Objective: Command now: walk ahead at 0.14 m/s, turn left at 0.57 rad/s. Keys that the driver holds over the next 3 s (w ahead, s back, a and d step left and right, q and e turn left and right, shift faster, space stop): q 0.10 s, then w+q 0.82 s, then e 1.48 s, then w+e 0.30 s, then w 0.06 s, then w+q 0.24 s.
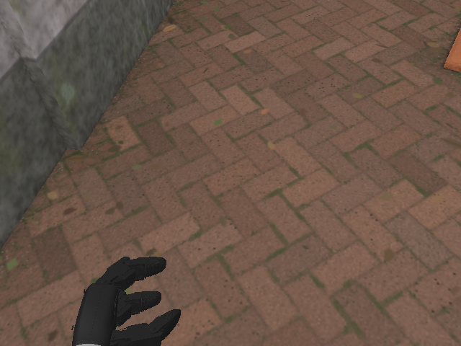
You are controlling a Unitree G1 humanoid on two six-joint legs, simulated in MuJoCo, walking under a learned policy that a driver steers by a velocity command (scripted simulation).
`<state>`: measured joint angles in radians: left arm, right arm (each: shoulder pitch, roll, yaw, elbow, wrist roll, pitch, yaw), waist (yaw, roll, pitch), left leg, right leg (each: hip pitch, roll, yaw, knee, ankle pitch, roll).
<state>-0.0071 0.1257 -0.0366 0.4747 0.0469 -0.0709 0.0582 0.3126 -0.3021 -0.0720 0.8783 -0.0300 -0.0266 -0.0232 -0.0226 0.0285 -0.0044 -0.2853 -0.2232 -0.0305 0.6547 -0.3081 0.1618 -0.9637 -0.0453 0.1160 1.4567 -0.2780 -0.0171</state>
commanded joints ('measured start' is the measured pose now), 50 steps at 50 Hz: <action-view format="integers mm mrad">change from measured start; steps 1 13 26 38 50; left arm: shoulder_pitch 212 195 316 124 334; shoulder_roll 121 157 274 170 291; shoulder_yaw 36 50 139 89 132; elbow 43 68 202 153 192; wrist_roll -26 8 -14 -15 -7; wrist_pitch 23 -10 44 31 -5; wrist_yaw -10 -5 -49 -105 -49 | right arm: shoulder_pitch -132 3 44 118 176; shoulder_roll -53 -58 6 -59 -34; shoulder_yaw -14 -23 -15 -28 -22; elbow -129 -236 -211 -176 -155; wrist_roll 38 -27 2 32 21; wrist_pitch -41 49 19 -39 -47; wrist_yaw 20 56 101 41 16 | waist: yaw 81 2 -31 6 62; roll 11 -133 -94 61 -175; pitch -107 -171 -34 52 -136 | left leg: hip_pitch -293 -384 169 143 -342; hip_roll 156 211 157 325 131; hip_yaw -132 -38 154 -261 -106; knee -160 740 -77 -402 694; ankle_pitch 839 -114 -57 303 -140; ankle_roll -42 -194 -64 71 -87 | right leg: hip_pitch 617 762 454 275 1049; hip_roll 13 -280 -180 -4 -348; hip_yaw -124 276 -207 -136 532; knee -535 -1149 -1043 -612 -1122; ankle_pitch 346 -99 -457 109 224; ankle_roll -18 -202 -60 41 -242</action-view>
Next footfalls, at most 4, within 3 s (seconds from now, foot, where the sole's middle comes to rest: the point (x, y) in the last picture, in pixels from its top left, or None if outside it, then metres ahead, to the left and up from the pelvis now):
0.16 right None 0.28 -0.16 -0.75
0.54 left None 0.24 0.08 -0.75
0.92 right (240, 299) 0.63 0.04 -0.75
1.32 left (164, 311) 0.60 0.27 -0.75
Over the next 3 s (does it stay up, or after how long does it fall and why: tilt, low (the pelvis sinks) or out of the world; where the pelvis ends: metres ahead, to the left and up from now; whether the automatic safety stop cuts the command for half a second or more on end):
stays up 0.69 0.04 0.02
